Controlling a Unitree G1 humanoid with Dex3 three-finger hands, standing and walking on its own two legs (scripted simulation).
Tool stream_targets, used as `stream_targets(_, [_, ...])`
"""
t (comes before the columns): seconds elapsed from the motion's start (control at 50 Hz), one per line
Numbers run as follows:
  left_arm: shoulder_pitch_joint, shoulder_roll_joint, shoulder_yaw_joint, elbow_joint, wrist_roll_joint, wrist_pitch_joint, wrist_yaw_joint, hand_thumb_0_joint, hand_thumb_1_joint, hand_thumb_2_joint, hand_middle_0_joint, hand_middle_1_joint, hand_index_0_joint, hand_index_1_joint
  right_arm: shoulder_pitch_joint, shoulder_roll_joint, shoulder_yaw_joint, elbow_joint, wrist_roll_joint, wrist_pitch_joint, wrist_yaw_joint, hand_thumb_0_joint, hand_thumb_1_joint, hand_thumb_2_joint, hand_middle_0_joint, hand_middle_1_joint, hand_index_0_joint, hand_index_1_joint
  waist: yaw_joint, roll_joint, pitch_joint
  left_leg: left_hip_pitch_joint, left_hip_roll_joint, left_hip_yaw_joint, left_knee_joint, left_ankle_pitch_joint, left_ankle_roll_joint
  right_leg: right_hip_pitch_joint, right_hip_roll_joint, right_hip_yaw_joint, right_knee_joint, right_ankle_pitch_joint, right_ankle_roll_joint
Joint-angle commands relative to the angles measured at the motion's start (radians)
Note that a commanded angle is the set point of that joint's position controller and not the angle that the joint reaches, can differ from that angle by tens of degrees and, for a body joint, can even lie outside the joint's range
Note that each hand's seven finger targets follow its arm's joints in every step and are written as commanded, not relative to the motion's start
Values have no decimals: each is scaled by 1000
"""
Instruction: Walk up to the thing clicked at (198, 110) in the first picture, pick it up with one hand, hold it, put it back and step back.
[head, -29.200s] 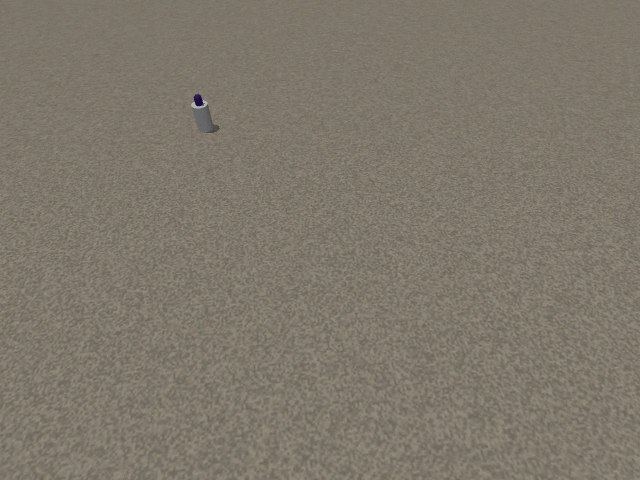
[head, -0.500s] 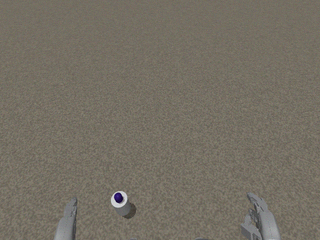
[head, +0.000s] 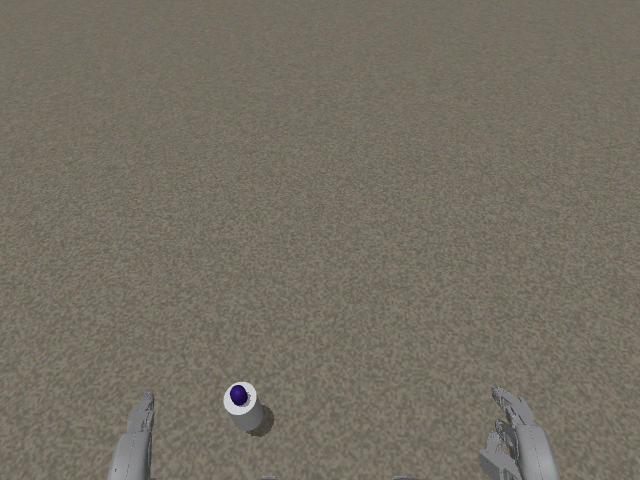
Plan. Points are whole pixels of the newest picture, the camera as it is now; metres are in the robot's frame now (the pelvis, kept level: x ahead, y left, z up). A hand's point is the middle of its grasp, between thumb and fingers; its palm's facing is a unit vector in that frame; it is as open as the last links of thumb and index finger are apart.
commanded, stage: home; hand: left
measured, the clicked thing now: (242, 403) +0.43 +0.23 -0.62
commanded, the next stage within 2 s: stand in 0.22 s
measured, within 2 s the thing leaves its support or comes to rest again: neither
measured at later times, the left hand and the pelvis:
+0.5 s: hand (186, 460) +0.17 +0.18 -0.05, palm faces +0.11 -0.95 -0.28, open 16.2 cm; pelvis +0.01 +0.00 +0.00, yaw +0 degrees
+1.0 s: hand out of the picture +0.09 +0.25 -0.11, palm faces -0.01 -0.94 -0.35, open 7.6 cm; pelvis +0.01 +0.01 +0.03, yaw +0 degrees
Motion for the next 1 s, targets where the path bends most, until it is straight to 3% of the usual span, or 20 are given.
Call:
stream_targets(0.0, [-29,104,55,-186,6,-50,12,0,-603,23,-45,-44,-46,-44,-69,-120,-55,-166,-3,-56,-11,0,-899,-902,201,301,200,301,-6,-6,-97,90,-33,18,-160,150,21,51,36,-16,-151,132,-16])
stream_targets(0.04, [-30,93,46,-184,4,-50,11,0,-593,29,-47,-46,-47,-46,-74,-118,-54,-167,-3,-55,-9,0,-899,-902,201,301,200,301,-9,-9,-84,78,-35,21,-161,117,23,46,34,-14,-164,105,-16])
stream_targets(0.12, [-25,98,51,-180,6,-50,10,0,-597,27,-46,-45,-46,-45,-68,-120,-57,-163,-4,-56,-11,0,-899,-902,201,301,201,301,-11,-12,-101,92,-32,17,-162,146,21,52,38,-18,-152,127,-16])
stream_targets(0.14, [-20,103,58,-193,5,-50,12,0,-600,25,-46,-45,-46,-45,-71,-116,-55,-166,-4,-55,-10,0,-899,-902,201,301,200,301,1,1,-99,84,-34,18,-160,153,20,55,35,-17,-152,135,-17])
stream_targets(0.2, [-26,102,57,-179,6,-47,10,0,-610,18,-45,-43,-45,-43,-65,-123,-58,-164,-4,-56,-13,0,-899,-902,201,301,201,301,-16,-25,-105,94,-34,22,-152,153,25,54,36,-13,-157,140,-12])
stream_targets(0.22, [-35,96,52,-198,3,-49,12,0,-596,27,-46,-45,-47,-45,-73,-116,-53,-164,-2,-57,-11,0,-899,-902,201,301,201,301,-2,5,-85,84,-34,21,-164,137,21,46,34,-14,-155,124,-17])
stream_targets(0.3, [-31,102,57,-194,2,-48,11,0,-602,24,-46,-44,-46,-44,-72,-117,-53,-165,-2,-54,-8,0,-899,-902,201,301,201,301,-1,2,-81,77,-33,15,-169,116,22,48,36,-18,-157,99,-18])
stream_targets(0.34, [-34,98,50,-198,1,-49,10,0,-442,184,-200,-204,-200,-204,-78,-116,-50,-166,-2,-55,-8,0,-900,-900,200,300,200,300,-3,1,-71,74,-34,17,-170,107,22,42,34,-16,-162,91,-18])
stream_targets(0.36, [-39,104,58,-201,1,-50,10,0,-362,264,-200,-284,-200,-284,-73,-116,-52,-166,-2,-53,-8,0,-900,-900,200,300,200,300,-3,8,-81,75,-35,20,-165,105,22,42,33,-13,-164,90,-17])
stream_targets(0.48, [-7,93,49,-181,4,-45,9,0,118,744,-200,-300,-200,-300,-64,-122,-60,-163,-4,-52,-10,0,-900,-900,200,300,200,300,-15,-21,-122,104,-32,17,-141,212,22,67,37,-19,-143,195,-13])
stream_targets(0.52, [-21,111,68,-189,3,-48,12,0,278,900,-200,-300,-200,-300,-65,-115,-53,-161,-3,-49,-10,0,-900,-900,200,300,200,300,-4,-16,-109,89,-37,25,-138,187,25,68,30,-9,-156,180,-11])
stream_targets(0.58, [-29,99,56,-191,6,-47,10,0,518,900,-200,-300,-200,-300,-67,-118,-57,-164,-5,-51,-14,0,-900,-900,200,300,200,300,-14,-33,-122,98,-36,29,-133,190,27,69,29,-6,-162,189,-8])
stream_targets(0.6, [-205,243,98,160,95,-157,-36,0,598,900,-200,-300,-200,-300,-127,-261,-98,59,-114,29,45,0,-900,-900,200,300,200,300,22,-87,49,148,1,-26,-188,284,50,164,-54,93,-192,226,-73])
stream_targets(0.62, [-162,253,107,274,109,-199,-59,0,678,900,-200,-300,-200,-300,-112,-245,-106,100,-124,62,85,0,-900,-900,200,300,200,300,22,-118,-6,171,-1,-2,-170,250,69,191,-73,123,-217,231,-97])
stream_targets(0.68, [-205,255,92,367,77,-256,-94,0,899,900,-200,-300,-200,-300,-123,-230,-100,124,-87,87,130,0,-900,-900,200,300,200,300,16,-56,15,207,-9,-25,-237,185,83,188,-81,142,-237,156,-97])
stream_targets(0.74, [-222,265,88,467,54,-272,-106,0,899,900,-200,-300,-200,-300,-126,-246,-111,167,-59,85,161,0,-900,-900,200,300,200,300,29,-28,-8,270,1,-43,-284,210,76,209,-73,121,-247,192,-79])
stream_targets(0.84, [-272,281,83,626,47,-290,-98,0,899,900,-200,-300,-200,-300,-147,-243,-113,246,-56,99,168,0,-900,-900,200,300,200,300,24,-27,-17,324,8,-43,-328,317,67,306,-84,110,-279,328,-61])
stream_targets(0.94, [-295,276,73,747,40,-282,-94,0,899,900,-200,-300,-200,-300,-160,-266,-108,315,-54,110,166,0,-900,-900,200,300,200,300,29,15,58,328,44,-95,-468,253,73,341,-67,85,-344,252,-43])
stream_targets(0.98, [-279,283,68,803,39,-281,-96,0,899,900,-200,-300,-200,-300,-167,-276,-108,347,-50,117,166,0,-900,-900,200,300,200,300,32,-10,96,331,39,-90,-500,179,64,350,-74,99,-406,212,-47])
